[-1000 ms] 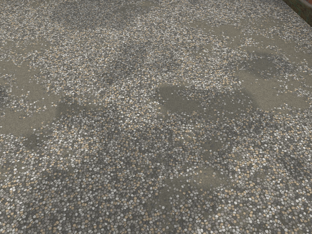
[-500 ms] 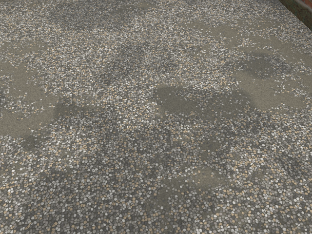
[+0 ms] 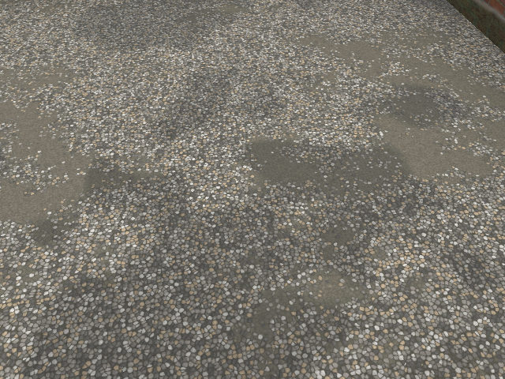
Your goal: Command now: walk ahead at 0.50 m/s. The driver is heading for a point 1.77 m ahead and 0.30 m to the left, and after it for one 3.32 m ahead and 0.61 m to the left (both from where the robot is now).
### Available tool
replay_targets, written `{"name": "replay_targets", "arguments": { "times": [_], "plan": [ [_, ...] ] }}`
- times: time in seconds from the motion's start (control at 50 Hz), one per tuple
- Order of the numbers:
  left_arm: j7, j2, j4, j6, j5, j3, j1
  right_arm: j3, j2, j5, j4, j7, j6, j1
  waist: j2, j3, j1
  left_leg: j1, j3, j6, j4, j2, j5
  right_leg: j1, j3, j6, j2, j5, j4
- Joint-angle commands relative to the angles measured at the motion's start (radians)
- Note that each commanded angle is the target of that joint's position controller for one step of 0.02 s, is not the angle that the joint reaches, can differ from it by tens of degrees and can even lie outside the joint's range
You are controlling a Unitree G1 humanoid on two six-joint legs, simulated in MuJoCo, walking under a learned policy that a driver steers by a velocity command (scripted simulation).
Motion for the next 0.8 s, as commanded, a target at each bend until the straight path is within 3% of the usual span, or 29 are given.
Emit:
{"name": "replay_targets", "arguments": {
  "times": [0.02,0.8],
  "plan": [
    [0.002,0.072,-0.091,-0.017,0.000,0.020,-0.087,-0.020,-0.072,0.000,-0.086,-0.002,-0.016,-0.041,-0.002,-0.041,0.000,0.116,-0.021,0.019,-0.082,0.025,0.291,-0.111,-0.025,-0.045,-0.032,0.352,-0.109],
    [0.002,0.067,-0.086,-0.018,0.000,0.018,-0.095,-0.018,-0.069,0.000,-0.083,-0.002,-0.013,-0.028,-0.003,-0.040,-0.002,0.115,-0.015,0.019,-0.082,0.025,0.302,-0.098,-0.036,-0.047,-0.035,0.359,-0.111]
  ]
}}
